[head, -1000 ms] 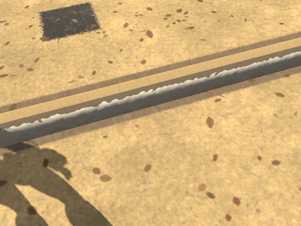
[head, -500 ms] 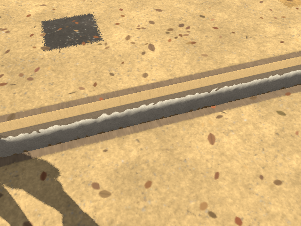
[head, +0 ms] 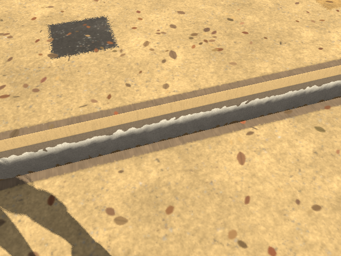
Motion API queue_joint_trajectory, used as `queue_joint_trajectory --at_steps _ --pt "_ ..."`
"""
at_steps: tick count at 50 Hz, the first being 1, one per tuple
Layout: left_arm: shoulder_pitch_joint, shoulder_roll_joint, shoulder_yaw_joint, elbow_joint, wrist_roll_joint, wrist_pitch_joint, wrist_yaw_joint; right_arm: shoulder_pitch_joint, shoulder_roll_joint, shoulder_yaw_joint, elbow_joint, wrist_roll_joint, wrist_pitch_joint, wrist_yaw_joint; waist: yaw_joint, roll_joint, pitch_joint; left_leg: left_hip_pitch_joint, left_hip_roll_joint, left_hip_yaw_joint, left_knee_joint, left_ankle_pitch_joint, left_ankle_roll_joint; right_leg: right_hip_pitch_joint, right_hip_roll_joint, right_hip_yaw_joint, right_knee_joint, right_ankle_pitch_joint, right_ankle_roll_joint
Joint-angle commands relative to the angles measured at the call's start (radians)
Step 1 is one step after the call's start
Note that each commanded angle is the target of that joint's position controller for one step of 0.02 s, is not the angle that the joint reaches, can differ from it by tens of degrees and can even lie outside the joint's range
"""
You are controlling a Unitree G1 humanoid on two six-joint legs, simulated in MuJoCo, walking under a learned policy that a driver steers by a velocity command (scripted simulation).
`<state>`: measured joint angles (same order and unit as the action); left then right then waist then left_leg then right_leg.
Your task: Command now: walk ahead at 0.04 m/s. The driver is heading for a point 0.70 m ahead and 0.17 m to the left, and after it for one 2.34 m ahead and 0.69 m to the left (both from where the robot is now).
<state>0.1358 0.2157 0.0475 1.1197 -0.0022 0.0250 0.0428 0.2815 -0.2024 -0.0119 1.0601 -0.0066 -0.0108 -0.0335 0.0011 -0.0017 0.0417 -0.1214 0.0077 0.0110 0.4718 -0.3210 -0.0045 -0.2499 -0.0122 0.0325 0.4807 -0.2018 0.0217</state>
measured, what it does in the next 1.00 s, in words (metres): walks ahead: left foot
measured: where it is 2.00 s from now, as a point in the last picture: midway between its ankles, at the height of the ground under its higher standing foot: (159, 169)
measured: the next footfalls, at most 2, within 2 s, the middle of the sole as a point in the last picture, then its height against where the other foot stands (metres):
left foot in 0.72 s outside the picture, level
right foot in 1.28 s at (202, 198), level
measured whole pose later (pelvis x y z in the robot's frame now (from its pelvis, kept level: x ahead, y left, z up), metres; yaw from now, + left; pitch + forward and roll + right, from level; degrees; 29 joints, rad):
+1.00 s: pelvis +0.41 +0.03 +0.01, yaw +1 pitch +0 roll +2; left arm 0.16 0.26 0.07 0.96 -0.01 -0.08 0.03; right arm 0.32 -0.22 -0.05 1.01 -0.01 -0.10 0.03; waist -0.05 -0.03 0.01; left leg -0.14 -0.09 0.07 0.29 -0.16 0.09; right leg -0.64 -0.14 0.04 1.02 -0.19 -0.03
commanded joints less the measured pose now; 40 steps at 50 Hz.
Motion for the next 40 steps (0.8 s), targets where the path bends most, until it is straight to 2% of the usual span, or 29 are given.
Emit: queue_joint_trajectory --at_steps 1,3,4,5,6,7,8,10,11,12,13,14,15,16,18,19,20,22,25,28,31,33,34,35,36,37,38,39,40 --pt "0.017 0.092 0.01 -0.011 0.0 -0.006 0.003 0.08 -0.091 -0.014 -0.003 0.001 -0.005 -0.005 0.0 0.014 -0.019 -0.129 0.019 -0.015 -0.127 0.004 0.015 0.104 0.0 -0.006 -0.048 0.035 -0.035" --pt "0.024 0.1 0.015 -0.006 -0.008 -0.008 0.004 0.081 -0.136 -0.03 -0.009 0.012 0.001 -0.013 -0.005 0.063 0.029 -0.16 0.039 -0.067 -0.159 -0.304 0.061 0.017 0.053 -0.063 0.025 -0.266 -0.04" --pt "0.006 0.101 0.016 -0.017 -0.007 -0.016 0.002 0.089 -0.155 -0.037 -0.018 0.017 0.0 -0.016 -0.016 0.091 0.068 -0.17 0.085 -0.135 -0.2 -0.434 0.096 -0.06 0.062 -0.077 0.075 -0.337 -0.045" --pt "-0.025 0.087 0.013 -0.034 -0.008 -0.032 -0.004 0.119 -0.183 -0.047 -0.018 0.024 -0.006 -0.017 -0.034 0.14 0.097 -0.155 0.165 -0.243 -0.259 -0.518 0.14 -0.132 0.065 -0.097 0.163 -0.303 -0.045" --pt "-0.038 0.067 0.009 -0.047 -0.01 -0.05 -0.014 0.122 -0.218 -0.062 -0.018 0.031 -0.015 -0.017 -0.037 0.19 0.126 -0.153 0.263 -0.363 -0.31 -0.54 0.193 -0.178 0.035 -0.092 0.269 -0.226 -0.051" --pt "-0.042 0.064 0.008 -0.054 -0.015 -0.065 -0.025 0.116 -0.215 -0.065 -0.023 0.032 -0.025 -0.016 -0.032 0.188 0.153 -0.153 0.318 -0.421 -0.331 -0.507 0.225 -0.221 -0.005 -0.066 0.321 -0.212 -0.064" --pt "-0.038 0.062 0.009 -0.06 -0.024 -0.078 -0.033 0.1 -0.196 -0.063 -0.03 0.03 -0.033 -0.013 -0.02 0.179 0.168 -0.136 0.327 -0.418 -0.323 -0.447 0.226 -0.248 -0.028 -0.053 0.322 -0.248 -0.079" --pt "0.036 0.054 0.011 -0.041 -0.036 -0.098 -0.043 0.038 -0.177 -0.061 -0.052 0.04 -0.038 -0.003 0.036 0.15 0.157 -0.17 0.261 -0.296 -0.255 -0.33 0.172 -0.103 -0.022 -0.08 0.115 -0.229 -0.104" --pt "0.128 0.063 0.021 0.002 -0.033 -0.101 -0.043 0.018 -0.173 -0.06 -0.062 0.043 -0.037 0.002 0.068 0.123 0.121 -0.236 0.197 -0.217 -0.187 -0.261 0.144 0.073 0.026 -0.121 0.023 -0.132 -0.095" --pt "0.223 0.086 0.034 0.038 -0.025 -0.101 -0.043 0.005 -0.165 -0.057 -0.074 0.04 -0.041 0.005 0.098 0.07 0.08 -0.296 0.138 -0.143 -0.062 -0.129 0.119 0.211 0.028 -0.085 -0.012 -0.079 -0.089" --pt "0.357 0.163 0.056 0.059 -0.021 -0.104 -0.039 -0.016 -0.107 -0.04 -0.095 0.031 -0.05 0.01 0.141 -0.147 0.02 -0.433 0.024 0.004 0.283 -0.025 0.053 0.355 -0.153 0.217 -0.152 -0.195 -0.156" --pt "0.469 0.246 0.066 0.07 -0.018 -0.117 -0.054 -0.029 -0.067 -0.032 -0.139 0.035 -0.069 0.005 0.158 -0.332 -0.042 -0.611 -0.069 -0.001 0.572 -0.235 0.029 0.445 -0.353 0.651 -0.32 -0.308 -0.296" --pt "0.38 0.178 0.037 0.05 -0.004 -0.136 -0.055 -0.043 -0.106 -0.044 -0.145 0.058 -0.083 0.008 0.102 -0.184 0.011 -0.688 -0.006 -0.107 0.746 -0.223 0.051 0.389 -0.39 0.682 -0.321 -0.355 -0.312" --pt "0.298 0.129 0.022 0.017 -0.007 -0.147 -0.056 -0.045 -0.111 -0.044 -0.143 0.067 -0.093 0.019 0.069 -0.122 0.058 -0.726 0.042 -0.12 0.787 -0.117 0.079 0.346 -0.352 0.558 -0.316 -0.337 -0.278" --pt "0.219 0.102 0.005 -0.017 -0.007 -0.149 -0.064 -0.056 -0.13 -0.059 -0.136 0.045 -0.103 0.024 0.033 -0.066 0.075 -0.704 0.106 -0.089 0.706 0.053 0.092 0.294 -0.274 0.351 -0.334 -0.153 -0.214" --pt "0.228 0.074 -0.005 -0.017 -0.003 -0.143 -0.063 -0.065 -0.139 -0.067 -0.137 0.038 -0.101 0.029 0.029 -0.073 0.065 -0.659 0.12 -0.072 0.658 0.098 0.086 0.274 -0.233 0.26 -0.341 -0.046 -0.19" --pt "0.258 0.068 -0.01 -0.012 0.0 -0.137 -0.058 -0.068 -0.126 -0.068 -0.136 0.037 -0.095 0.035 0.031 -0.086 0.054 -0.634 0.122 -0.052 0.621 0.125 0.073 0.271 -0.211 0.204 -0.344 0.043 -0.184" --pt "0.305 0.09 -0.011 -0.007 0.003 -0.129 -0.043 -0.117 -0.098 -0.064 -0.154 0.032 -0.083 0.042 0.038 -0.072 0.056 -0.647 0.118 -0.02 0.548 0.168 0.04 0.273 -0.199 0.142 -0.354 0.18 -0.198" --pt "0.31 0.126 -0.008 -0.024 0.008 -0.119 -0.026 -0.265 -0.065 -0.047 -0.213 0.03 -0.078 0.046 0.059 -0.058 0.087 -0.625 0.099 0.007 0.329 0.264 0.013 0.219 -0.187 0.082 -0.382 0.227 -0.203" --pt "0.353 0.143 -0.002 -0.024 0.0 -0.116 -0.021 -0.367 -0.067 -0.037 -0.248 0.036 -0.079 0.058 0.081 -0.075 0.108 -0.548 0.064 0.042 0.181 0.345 0.015 0.195 -0.188 0.04 -0.408 0.217 -0.203" --pt "0.377 0.143 0.006 -0.017 -0.013 -0.111 -0.02 -0.422 -0.079 -0.035 -0.277 0.039 -0.084 0.076 0.07 -0.071 0.128 -0.542 0.058 0.025 0.101 0.35 0.049 0.277 -0.229 0.022 -0.384 0.281 -0.195" --pt "0.363 0.155 0.014 -0.023 -0.014 -0.102 -0.02 -0.395 -0.105 -0.044 -0.279 0.04 -0.09 0.085 0.031 -0.082 0.09 -0.479 0.035 0.031 0.07 0.306 0.081 0.344 -0.249 0.002 -0.31 0.452 -0.176" --pt "0.347 0.17 0.021 -0.031 -0.011 -0.097 -0.02 -0.341 -0.131 -0.057 -0.268 0.038 -0.09 0.084 -0.005 -0.105 0.037 -0.387 0.004 0.05 0.076 0.277 0.097 0.366 -0.251 -0.008 -0.235 0.646 -0.165" --pt "0.329 0.179 0.025 -0.038 -0.006 -0.088 -0.021 -0.222 -0.166 -0.077 -0.237 0.038 -0.089 0.08 -0.072 -0.123 -0.046 -0.228 -0.033 0.072 0.087 0.258 0.12 0.359 -0.235 -0.03 -0.091 0.823 -0.149" --pt "0.315 0.176 0.022 -0.047 -0.003 -0.082 -0.021 -0.05 -0.207 -0.1 -0.183 0.038 -0.084 0.073 -0.154 -0.116 -0.145 0.011 -0.042 0.075 0.087 0.275 0.147 0.267 -0.192 -0.059 0.121 0.851 -0.119" --pt "0.335 0.129 0.004 -0.071 0.013 -0.082 -0.024 0.114 -0.281 -0.12 -0.147 0.029 -0.08 0.061 -0.187 0.017 -0.281 0.32 0.168 -0.181 0.097 0.213 0.209 0.019 -0.125 -0.085 0.453 0.49 -0.093" --pt "0.483 -0.037 -0.037 -0.059 0.003 -0.104 -0.039 0.16 -0.304 -0.115 -0.125 0.017 -0.083 0.074 -0.093 0.287 -0.46 0.574 0.395 -0.715 -0.09 -0.069 0.374 -0.296 0.079 0.001 0.798 -0.327 -0.043" --pt "0.378 0.064 -0.012 -0.07 -0.024 -0.133 -0.043 0.117 -0.213 -0.09 -0.124 0.026 -0.09 0.079 -0.121 0.191 -0.366 0.49 0.356 -0.764 -0.193 -0.115 0.319 -0.396 0.04 0.123 0.913 -0.35 -0.071" --pt "0.269 0.119 0.005 -0.114 -0.047 -0.148 -0.041 0.019 -0.176 -0.078 -0.135 0.028 -0.099 0.08 -0.095 0.152 -0.201 0.34 0.332 -0.597 -0.202 -0.031 0.275 -0.463 -0.007 0.084 0.933 -0.272 -0.089"
Velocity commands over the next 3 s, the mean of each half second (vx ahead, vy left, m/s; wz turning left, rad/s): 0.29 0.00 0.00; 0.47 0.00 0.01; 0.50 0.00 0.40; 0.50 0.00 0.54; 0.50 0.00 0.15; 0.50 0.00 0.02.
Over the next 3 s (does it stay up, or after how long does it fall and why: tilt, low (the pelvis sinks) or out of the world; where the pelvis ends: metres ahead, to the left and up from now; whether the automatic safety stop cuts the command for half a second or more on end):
stays up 1.47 0.43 0.00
